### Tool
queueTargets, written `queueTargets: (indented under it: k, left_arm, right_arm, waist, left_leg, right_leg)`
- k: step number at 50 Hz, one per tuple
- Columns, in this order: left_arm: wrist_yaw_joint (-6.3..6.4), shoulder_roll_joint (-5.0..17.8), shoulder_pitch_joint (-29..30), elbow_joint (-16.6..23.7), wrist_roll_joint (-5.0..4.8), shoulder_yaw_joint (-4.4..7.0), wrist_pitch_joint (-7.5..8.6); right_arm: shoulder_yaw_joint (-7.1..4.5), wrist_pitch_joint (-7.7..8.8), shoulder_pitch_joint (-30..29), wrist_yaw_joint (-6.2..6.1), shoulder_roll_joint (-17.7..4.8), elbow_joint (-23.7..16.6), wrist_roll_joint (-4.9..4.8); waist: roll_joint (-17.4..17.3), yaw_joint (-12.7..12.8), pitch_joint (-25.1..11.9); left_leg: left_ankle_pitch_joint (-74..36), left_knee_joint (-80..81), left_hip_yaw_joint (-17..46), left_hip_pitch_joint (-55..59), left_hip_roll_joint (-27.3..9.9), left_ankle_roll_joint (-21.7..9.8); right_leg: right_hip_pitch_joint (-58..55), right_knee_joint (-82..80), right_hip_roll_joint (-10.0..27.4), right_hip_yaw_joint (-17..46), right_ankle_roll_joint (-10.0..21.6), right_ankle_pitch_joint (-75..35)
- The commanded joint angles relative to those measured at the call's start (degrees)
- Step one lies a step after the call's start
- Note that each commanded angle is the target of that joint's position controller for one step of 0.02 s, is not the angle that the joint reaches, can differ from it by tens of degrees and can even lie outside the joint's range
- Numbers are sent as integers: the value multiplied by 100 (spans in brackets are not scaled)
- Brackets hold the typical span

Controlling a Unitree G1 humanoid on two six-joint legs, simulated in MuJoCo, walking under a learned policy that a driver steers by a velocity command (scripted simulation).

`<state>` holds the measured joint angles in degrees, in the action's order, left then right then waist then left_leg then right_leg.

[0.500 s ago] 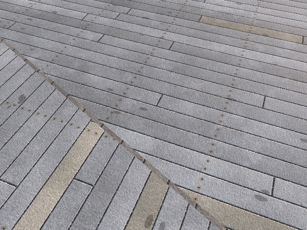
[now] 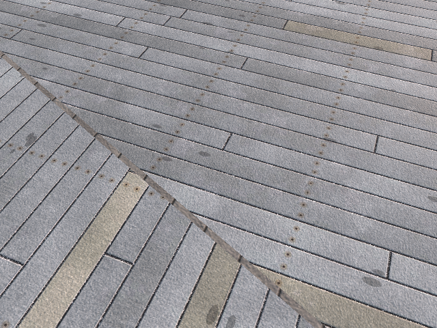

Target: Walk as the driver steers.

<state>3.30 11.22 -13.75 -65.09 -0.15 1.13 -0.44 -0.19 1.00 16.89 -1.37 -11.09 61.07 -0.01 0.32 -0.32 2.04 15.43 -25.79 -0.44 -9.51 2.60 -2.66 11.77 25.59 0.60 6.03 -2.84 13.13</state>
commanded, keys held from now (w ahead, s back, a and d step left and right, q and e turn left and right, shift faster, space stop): no key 0.14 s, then w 0.12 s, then no key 0.74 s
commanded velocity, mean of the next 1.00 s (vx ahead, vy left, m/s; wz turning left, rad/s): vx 0.06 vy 0.00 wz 0.00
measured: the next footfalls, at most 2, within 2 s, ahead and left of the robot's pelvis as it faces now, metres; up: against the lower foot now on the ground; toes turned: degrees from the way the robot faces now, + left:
left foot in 0.66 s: +0.10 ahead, +0.09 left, +0.00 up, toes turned +0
left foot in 1.90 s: +0.17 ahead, +0.12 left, +0.00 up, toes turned +3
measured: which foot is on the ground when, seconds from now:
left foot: down 0.00-0.42, up 0.44-0.64, down 0.66-1.00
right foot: down 0.00-1.00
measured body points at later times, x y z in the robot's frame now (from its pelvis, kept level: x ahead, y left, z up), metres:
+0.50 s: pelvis +0.05 -0.05 -0.01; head +0.06 -0.07 +0.44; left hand +0.09 +0.20 -0.15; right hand +0.03 -0.30 -0.17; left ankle -0.01 +0.09 -0.73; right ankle +0.05 -0.14 -0.74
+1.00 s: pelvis +0.08 -0.05 +0.00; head +0.10 -0.05 +0.45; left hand +0.11 +0.20 -0.15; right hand +0.10 -0.30 -0.15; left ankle +0.06 +0.09 -0.74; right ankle +0.05 -0.14 -0.74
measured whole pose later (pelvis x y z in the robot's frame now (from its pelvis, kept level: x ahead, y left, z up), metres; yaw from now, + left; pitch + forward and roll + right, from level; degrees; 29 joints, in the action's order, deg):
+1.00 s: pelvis +0.08 -0.05 +0.00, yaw +0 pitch -1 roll +0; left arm 1.6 11.8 -12.9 -62.1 -0.2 2.0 0.2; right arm -1.8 0.1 13.8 -2.9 -11.5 62.6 -0.5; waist -0.2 0.0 2.6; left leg 16.9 -26.9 0.9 -9.1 -2.1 1.9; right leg 8.3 25.8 -2.1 -2.1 2.4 16.6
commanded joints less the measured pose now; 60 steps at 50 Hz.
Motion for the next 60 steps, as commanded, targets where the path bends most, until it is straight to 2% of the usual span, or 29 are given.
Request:
queueTargets:
  k: [1, 7, 8, 9, 10, 11, 12, 13, 14, 15, 17, 19, 20, 21, 22, 23, 24, 26, 27, 29, 31, 33, 34, 35, 36, 37, 40, 43, 60]
  left_arm:
    - [17, 535, -309, 80, -1, 73, 26]
    - [18, 517, -366, 81, -3, 67, 30]
    - [21, 433, -469, 33, 1, 47, 24]
    - [28, 401, -460, 34, -15, 42, 20]
    - [32, 419, -395, 84, -37, 53, 36]
    - [18, 437, -226, 198, -38, 54, 91]
    - [-17, 426, -14, 348, -43, 40, 182]
    - [-68, 439, 155, 459, -73, 44, 283]
    - [-106, 454, 270, 510, -90, 62, 357]
    - [-136, 442, 205, 507, -103, 75, 408]
    - [-180, 357, 20, 465, -117, 66, 480]
    - [-213, 229, -460, 223, -68, 82, 464]
    - [-211, 332, -717, 136, -19, 125, 394]
    - [-172, 645, -956, 152, 14, 186, 326]
    - [-139, 806, -933, 213, 14, 140, 275]
    - [-167, 641, -877, 205, 78, 64, 284]
    - [-188, 590, -592, 292, 80, 46, 319]
    - [-209, 884, -324, 435, 69, 116, 386]
    - [-208, 862, -263, 473, 63, 110, 421]
    - [-196, 741, -143, 504, 55, 76, 422]
    - [-180, 717, 74, 540, 9, 72, 353]
    - [-203, 822, -86, 461, -71, 128, 287]
    - [-222, 841, -185, 439, -49, 152, 277]
    - [-245, 685, -279, 441, -18, 148, 256]
    - [-239, 570, -305, 410, -6, 137, 238]
    - [-229, 564, -247, 403, -32, 145, 232]
    - [-188, 554, -262, 411, -22, 153, 166]
    - [-173, 572, -219, 425, -16, 164, 122]
    - [-114, 501, -283, 351, 2, 142, 82]
  right_arm:
    - [-93, 29, 385, -16, -552, -91, -2]
    - [-93, 29, 435, -21, -529, -82, -6]
    - [-84, 23, 527, -30, -486, -29, 2]
    - [-118, 7, 560, -51, -576, -15, -27]
    - [-195, -6, 585, -77, -811, -39, -77]
    - [-257, 0, 747, -94, -1004, -44, -116]
    - [-334, 31, 854, -101, -1197, -62, -129]
    - [-380, 85, 842, -109, -1266, -99, -100]
    - [-355, 144, 729, -108, -1121, -161, -16]
    - [-329, 178, 614, -97, -989, -223, 6]
    - [-302, 150, 309, -87, -883, -351, -77]
    - [-262, 34, 247, -73, -857, -313, -146]
    - [-238, 7, 417, -63, -820, -245, -148]
    - [-196, 29, 586, -57, -711, -233, -62]
    - [-76, 41, 854, -91, -256, -247, 75]
    - [-56, -20, 913, -149, -158, -230, 25]
    - [-90, -49, 720, -188, -355, -278, -32]
    - [-108, -85, 518, -222, -477, -259, -14]
    - [-118, -107, 500, -212, -529, -245, -5]
    - [-123, -126, 526, -173, -472, -189, -49]
    - [-121, -121, 524, -159, -405, -114, -75]
    - [-139, -138, 520, -159, -502, -37, -18]
    - [-150, -181, 476, -173, -609, -64, 6]
    - [-192, -192, 360, -181, -801, -57, -53]
    - [-196, -177, 257, -174, -733, -50, -89]
    - [-181, -153, 249, -174, -604, -26, -70]
    - [-216, -50, 153, -155, -635, -13, -41]
    - [-229, -44, 95, -155, -609, 20, -54]
    - [-282, -74, 26, -176, -518, 186, -30]
  waist:
    - [-43, 0, 119]
    - [-42, 0, 134]
    - [-88, -1, -3]
    - [-192, -33, 75]
    - [-445, -88, 203]
    - [-734, -188, 378]
    - [-994, -276, 583]
    - [-1022, -294, 815]
    - [-861, -280, 990]
    - [-674, -191, 943]
    - [-494, -14, 632]
    - [-453, 230, 167]
    - [-335, 296, 62]
    - [263, 255, -134]
    - [1161, 32, -365]
    - [1274, 50, -435]
    - [924, 1, -153]
    - [678, 16, -124]
    - [566, -5, -198]
    - [478, -103, -297]
    - [409, -210, -223]
    - [226, -193, -136]
    - [88, -92, -84]
    - [-301, 87, 113]
    - [-334, 72, 188]
    - [-231, 30, 178]
    - [-142, 52, -160]
    - [-159, 49, -243]
    - [-80, 23, 115]
  left_leg:
    - [-747, 587, 379, -210, -403, -53]
    - [-748, 579, 372, -212, -399, -52]
    - [-101, 677, 374, -162, -377, -65]
    - [908, 810, 471, -219, -389, -141]
    - [1986, 1002, 791, -282, -566, -334]
    - [2930, 1354, 1454, -261, -1039, -621]
    - [3391, 1735, 2253, -345, -1656, -964]
    - [3293, 1990, 2791, -441, -2088, -1234]
    - [2483, 1975, 2876, -323, -2213, -1333]
    - [1595, 1804, 2631, -60, -2158, -1282]
    - [-9, 1343, 1622, 42, -1655, -896]
    - [-1136, 681, 787, -470, -1103, -595]
    - [-1288, 397, 635, -682, -912, -392]
    - [-914, -180, 329, -939, -579, -71]
    - [685, -730, 30, -1091, -156, 272]
    - [1308, -982, 156, -844, -309, 412]
    - [1324, -1147, 220, -952, -372, 477]
    - [1327, -1416, 323, -1189, -470, 538]
    - [1359, -1583, 425, -1175, -579, 564]
    - [1203, -1518, 426, -889, -677, 586]
    - [478, -772, 247, -473, -644, 555]
    - [-1109, 37, 204, 112, -589, 471]
    - [-1455, 114, 250, 224, -648, 410]
    - [-1482, -42, 208, 80, -606, 327]
    - [-1333, -60, 204, -54, -566, 279]
    - [-1442, 2, 240, -64, -583, 292]
    - [-1900, 6, 234, 42, -590, 294]
    - [-1894, 31, 201, 93, -569, 280]
    - [-1199, 230, 146, -61, -496, 272]
  right_leg:
    - [11, -263, 15, -92, 183, -772]
    - [22, -257, 13, -99, 183, -767]
    - [-38, -220, -65, -199, 185, -361]
    - [97, -10, -214, -371, 206, 241]
    - [416, 425, -402, -608, 244, 982]
    - [940, 954, -425, -726, 290, 1323]
    - [1309, 1570, -238, -729, 348, 1281]
    - [1658, 2128, 19, -598, 416, 1238]
    - [2059, 2591, 189, -432, 449, 1452]
    - [2274, 2661, 308, -365, 483, 1602]
    - [1634, 1537, 326, -505, 498, 1412]
    - [3, 155, -109, -968, 372, -252]
    - [-561, -223, -169, -886, 321, -847]
    - [-1093, -321, 386, -192, 381, -1894]
    - [-1101, -367, 1126, 646, 834, -2883]
    - [-743, -541, 1612, 1300, 1392, -2430]
    - [-578, -604, 1522, 1329, 1481, -2216]
    - [-664, -577, 1488, 1192, 1444, -2626]
    - [-679, -545, 1555, 1143, 1446, -3096]
    - [-535, -515, 1375, 730, 1366, -3449]
    - [-286, -446, 1044, 275, 1205, -3339]
    - [-26, -459, 650, -45, 897, -2508]
    - [57, -553, 476, -119, 789, -1607]
    - [71, -636, 176, -300, 696, -1211]
    - [-42, -563, 71, -403, 632, -1314]
    - [-129, -450, 59, -447, 620, -1545]
    - [-475, -220, 94, -498, 634, -2351]
    - [-541, -205, 99, -507, 644, -2209]
    - [-208, -345, 75, -529, 557, -1004]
